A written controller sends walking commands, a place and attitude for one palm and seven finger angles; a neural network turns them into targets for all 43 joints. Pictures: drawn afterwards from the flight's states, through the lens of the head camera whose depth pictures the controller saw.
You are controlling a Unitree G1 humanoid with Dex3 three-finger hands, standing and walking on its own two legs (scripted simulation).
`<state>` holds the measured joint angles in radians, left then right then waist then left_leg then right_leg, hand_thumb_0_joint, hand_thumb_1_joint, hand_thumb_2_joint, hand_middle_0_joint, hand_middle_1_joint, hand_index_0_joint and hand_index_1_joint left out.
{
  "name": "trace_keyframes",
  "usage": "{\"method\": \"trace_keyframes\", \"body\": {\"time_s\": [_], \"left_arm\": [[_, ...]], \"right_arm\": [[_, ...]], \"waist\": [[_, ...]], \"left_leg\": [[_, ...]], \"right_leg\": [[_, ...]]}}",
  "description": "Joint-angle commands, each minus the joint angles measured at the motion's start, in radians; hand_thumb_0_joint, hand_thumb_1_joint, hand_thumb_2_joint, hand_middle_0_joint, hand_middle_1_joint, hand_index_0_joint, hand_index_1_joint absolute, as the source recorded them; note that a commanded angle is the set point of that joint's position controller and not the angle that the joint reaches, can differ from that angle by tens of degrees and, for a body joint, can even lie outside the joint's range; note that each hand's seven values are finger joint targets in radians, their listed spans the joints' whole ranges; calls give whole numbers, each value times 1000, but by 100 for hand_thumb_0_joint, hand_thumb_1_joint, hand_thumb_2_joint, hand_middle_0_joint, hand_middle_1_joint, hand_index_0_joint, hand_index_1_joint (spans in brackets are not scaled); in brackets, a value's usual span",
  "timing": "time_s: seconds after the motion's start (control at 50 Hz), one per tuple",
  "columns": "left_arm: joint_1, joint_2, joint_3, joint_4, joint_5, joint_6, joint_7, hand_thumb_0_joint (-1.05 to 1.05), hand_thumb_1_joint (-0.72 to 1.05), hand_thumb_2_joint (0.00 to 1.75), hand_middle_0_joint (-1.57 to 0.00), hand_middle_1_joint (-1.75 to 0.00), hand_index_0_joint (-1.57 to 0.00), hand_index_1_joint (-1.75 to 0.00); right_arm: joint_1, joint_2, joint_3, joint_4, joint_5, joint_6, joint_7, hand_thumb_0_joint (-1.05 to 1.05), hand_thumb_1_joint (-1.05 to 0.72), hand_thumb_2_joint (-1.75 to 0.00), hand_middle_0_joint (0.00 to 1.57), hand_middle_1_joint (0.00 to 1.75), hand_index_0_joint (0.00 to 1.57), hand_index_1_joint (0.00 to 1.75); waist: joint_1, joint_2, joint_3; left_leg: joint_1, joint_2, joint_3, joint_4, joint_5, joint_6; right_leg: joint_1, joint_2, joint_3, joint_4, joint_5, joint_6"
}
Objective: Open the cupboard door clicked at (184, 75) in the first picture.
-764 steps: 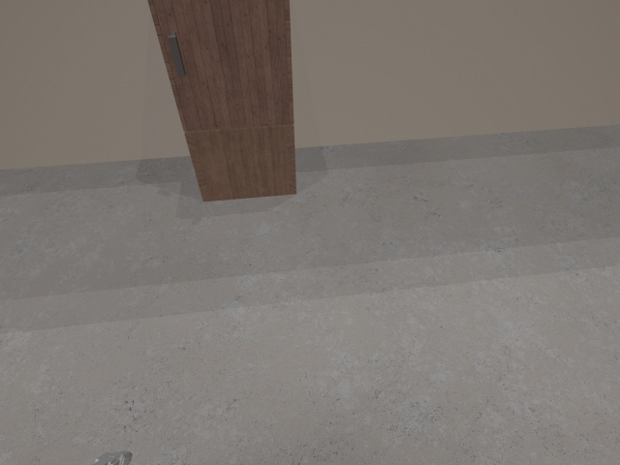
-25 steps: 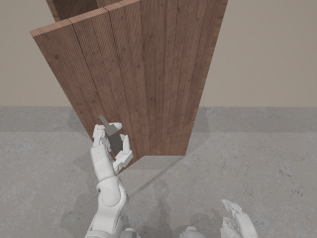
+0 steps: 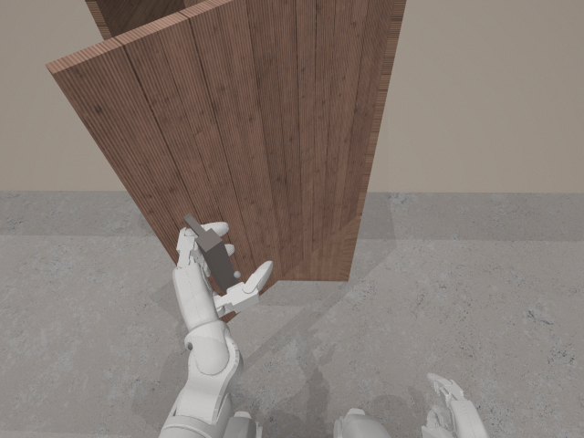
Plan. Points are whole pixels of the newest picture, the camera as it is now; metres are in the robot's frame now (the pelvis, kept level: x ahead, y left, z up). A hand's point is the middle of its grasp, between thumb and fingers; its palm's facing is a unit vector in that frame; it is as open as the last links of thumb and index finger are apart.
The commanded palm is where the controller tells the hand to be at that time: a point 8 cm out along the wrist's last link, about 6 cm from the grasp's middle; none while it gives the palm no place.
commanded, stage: open thumb and fingers to let go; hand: left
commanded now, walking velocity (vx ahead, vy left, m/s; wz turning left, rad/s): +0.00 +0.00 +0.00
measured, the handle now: (210, 254) +0.36 +0.13 +0.04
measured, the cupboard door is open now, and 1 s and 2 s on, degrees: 44 45 45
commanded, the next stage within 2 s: slide the hand sideways off the handle in 0.44 s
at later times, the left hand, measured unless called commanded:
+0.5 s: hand (235, 275) +0.32 +0.09 +0.04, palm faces +0.33 -0.94 -0.01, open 14.7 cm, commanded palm +0.28 +0.14 +0.03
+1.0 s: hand (224, 311) +0.27 +0.10 +0.04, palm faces -0.09 -1.00 +0.00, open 16.2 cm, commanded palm +0.25 +0.17 +0.03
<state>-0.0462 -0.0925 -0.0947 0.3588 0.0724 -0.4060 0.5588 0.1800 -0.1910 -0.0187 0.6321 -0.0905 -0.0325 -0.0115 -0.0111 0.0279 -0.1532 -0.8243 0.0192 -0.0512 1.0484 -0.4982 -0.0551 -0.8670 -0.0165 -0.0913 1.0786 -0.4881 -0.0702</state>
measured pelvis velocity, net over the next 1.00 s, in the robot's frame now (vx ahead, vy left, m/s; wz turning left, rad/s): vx -0.01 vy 0.05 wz -0.04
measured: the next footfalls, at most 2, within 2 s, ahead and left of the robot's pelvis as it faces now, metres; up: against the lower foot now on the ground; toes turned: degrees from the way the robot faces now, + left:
none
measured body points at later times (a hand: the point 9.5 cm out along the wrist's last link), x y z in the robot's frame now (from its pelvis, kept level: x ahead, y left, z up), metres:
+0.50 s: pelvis -0.01 +0.03 +0.00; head +0.05 +0.02 +0.44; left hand +0.30 +0.14 +0.04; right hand +0.15 -0.19 -0.11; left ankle +0.01 +0.16 -0.66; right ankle +0.02 -0.07 -0.66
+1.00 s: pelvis -0.01 +0.05 -0.01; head +0.05 +0.05 +0.44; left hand +0.27 +0.15 +0.04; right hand +0.16 -0.18 -0.10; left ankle +0.01 +0.16 -0.66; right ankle +0.02 -0.07 -0.66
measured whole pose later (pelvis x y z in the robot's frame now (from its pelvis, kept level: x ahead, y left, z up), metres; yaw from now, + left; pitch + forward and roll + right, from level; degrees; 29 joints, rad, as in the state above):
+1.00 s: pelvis -0.01 +0.05 -0.01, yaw -2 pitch +15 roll +0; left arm 0.09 0.01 -0.19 0.18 0.01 -0.41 0.12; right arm 0.23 -0.21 0.01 0.48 -0.03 -0.04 0.02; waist 0.00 0.01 -0.14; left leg -0.86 0.00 0.00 1.13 -0.53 0.01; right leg -0.89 -0.03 -0.04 1.11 -0.48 0.00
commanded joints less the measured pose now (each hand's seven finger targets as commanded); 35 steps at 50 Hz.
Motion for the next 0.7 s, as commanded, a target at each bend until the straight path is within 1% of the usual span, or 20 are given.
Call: {"method": "trace_keyframes", "body": {"time_s": [0.0, 0.04, 0.1, 0.16, 0.18, 0.2, 0.24, 0.3, 0.38, 0.4, 0.42, 0.46, 0.52, 0.54, 0.56, 0.58, 0.6, 0.62, 0.64, 0.68], "left_arm": [[-225, 35, 32, -191, 11, -84, -2, 0, -50, 30, -30, -120, -30, -120], [-247, 30, 27, -189, 8, -91, 0, 0, -50, 30, -30, -120, -30, -120], [-257, 23, 19, -177, 16, -93, 10, 0, -50, 30, -27, -105, -27, -105], [-277, 4, 5, -163, 22, -92, 25, 0, -50, 30, -25, -90, -25, -90], [-278, 0, 4, -165, 24, -92, 30, 0, -50, 30, -24, -85, -24, -85], [-253, 12, 18, -149, 29, -86, 35, 0, -50, 30, -23, -80, -23, -80], [-275, 4, 13, -155, 29, -88, 42, 0, -50, 30, -22, -70, -22, -70], [-285, 7, 16, -147, 42, -79, 53, 0, -50, 30, -19, -55, -19, -55], [-282, -41, -17, -150, 51, -74, 69, 0, -50, 30, -16, -35, -16, -35], [-294, -52, -32, -150, 60, -69, 72, 0, -50, 30, -15, -30, -15, -30], [-297, -65, -40, -150, 56, -67, 74, 0, -50, 30, -15, -30, -15, -30], [-313, -64, -39, -149, 56, -62, 80, 0, -50, 30, -15, -30, -15, -30], [-311, -80, -55, -171, 66, -57, 88, 0, -50, 30, -15, -30, -15, -30], [-256, 7, -264, -176, 186, -83, -126, 0, -50, 30, -15, -30, -15, -30], [-324, 81, -186, -243, 145, -123, -235, 0, -50, 30, -15, -30, -15, -30], [-312, 132, -156, -257, 132, -146, -303, 0, -50, 30, -15, -30, -15, -30], [-321, 138, -170, -286, 117, -156, -362, 0, -50, 30, -15, -30, -15, -30], [-306, 117, -196, -292, 81, -157, -430, 0, -50, 30, -15, -30, -15, -30], [-275, 108, -196, -280, 32, -149, -494, 0, -50, 30, -15, -30, -15, -30], [-253, 59, -170, -288, -107, -112, -551, 0, -50, 30, -15, -30, -15, -30]], "right_arm": [[-47, -79, -28, -139, 4, -45, -6, 0, -90, -90, 20, 30, 20, 30], [-50, -76, -27, -135, 5, -45, -5, 0, -90, -90, 20, 30, 20, 30], [-48, -82, -29, -140, 6, -47, 0, 0, -90, -90, 20, 30, 20, 30], [-47, -82, -31, -138, 4, -47, 3, 0, -90, -90, 20, 30, 20, 30], [-41, -82, -31, -139, 3, -47, 4, 0, -90, -90, 20, 30, 20, 30], [-41, -86, -31, -144, 2, -46, 4, 0, -90, -90, 20, 30, 20, 30], [-42, -84, -32, -142, 2, -46, 5, 0, -90, -90, 20, 30, 20, 30], [-43, -86, -28, -146, 0, -41, 5, 0, -90, -90, 20, 30, 20, 30], [-45, -81, -27, -150, -2, -41, 12, 0, -90, -90, 20, 30, 20, 30], [-44, -82, -26, -153, -2, -41, 12, 0, -90, -90, 20, 30, 20, 30], [-47, -82, -25, -153, -4, -43, 15, 0, -90, -90, 20, 30, 20, 30], [-48, -83, -24, -149, -5, -44, 15, 0, -90, -90, 20, 30, 20, 30], [-52, -81, -25, -155, -5, -45, 17, 0, -90, -90, 20, 30, 20, 30], [11, -119, -27, -134, 2, -39, 19, 0, -90, -90, 20, 30, 20, 30], [20, -118, -32, -162, 11, -41, 16, 0, -90, -90, 20, 30, 20, 30], [16, -119, -34, -169, 14, -38, 8, 0, -90, -90, 20, 30, 20, 30], [14, -121, -30, -181, 21, -38, 4, 0, -90, -90, 20, 30, 20, 30], [13, -119, -27, -192, 31, -45, 2, 0, -90, -90, 20, 30, 20, 30], [10, -121, -22, -203, 46, -51, 0, 0, -90, -90, 20, 30, 20, 30], [-11, -120, -10, -228, 73, -64, -9, 0, -90, -90, 20, 30, 20, 30]], "waist": [[-15, -156, -282], [-15, -138, -284], [-15, -133, -270], [-20, -120, -272], [-15, -116, -284], [-12, -141, -277], [-13, -140, -289], [-8, -104, -272], [-7, -90, -282], [-15, -95, -272], [-10, -78, -271], [-18, -103, -276], [-8, -74, -295], [-89, -119, -253], [-66, -82, -311], [-42, -77, -345], [-45, -27, -354], [-50, -22, -339], [-50, -30, -306], [-40, -29, -252]], "left_leg": [[-20, -49, 44, -59, 151, 57], [-18, -51, 47, -61, 144, 56], [-4, -50, 48, -69, 139, 60], [10, -49, 54, -73, 141, 61], [16, -49, 54, -76, 148, 60], [12, -48, 50, -78, 152, 62], [16, -48, 54, -81, 148, 61], [27, -48, 50, -93, 153, 60], [52, -44, 51, -100, 173, 58], [59, -40, 43, -103, 177, 57], [63, -41, 44, -105, 180, 56], [64, -40, 43, -100, 174, 58], [77, -38, 39, -105, 183, 54], [106, -31, 43, -78, 185, 69], [97, -36, 41, -67, 205, 76], [101, -38, 43, -69, 207, 77], [117, -39, 39, -69, 217, 77], [125, -42, 37, -71, 213, 79], [127, -40, 31, -84, 190, 76], [131, -41, 23, -113, 145, 71]], "right_leg": [[345, -55, 191, -251, 261, 79], [339, -55, 190, -251, 240, 77], [307, -41, 166, -249, 189, 66], [288, -33, 147, -239, 182, 62], [290, -29, 137, -230, 192, 60], [290, -23, 127, -228, 194, 57], [291, -23, 123, -224, 191, 59], [267, -13, 98, -210, 191, 48], [244, -2, 68, -187, 209, 43], [229, 3, 56, -180, 206, 40], [222, 4, 50, -176, 206, 39], [215, 6, 50, -176, 198, 41], [209, 9, 40, -162, 194, 35], [170, 3, 61, -155, 260, 34], [202, -7, 68, -141, 304, 30], [238, -7, 78, -134, 322, 28], [233, -6, 78, -122, 328, 23], [222, -5, 75, -126, 322, 26], [218, -3, 68, -138, 289, 25], [211, 8, 53, -169, 211, 28]]}}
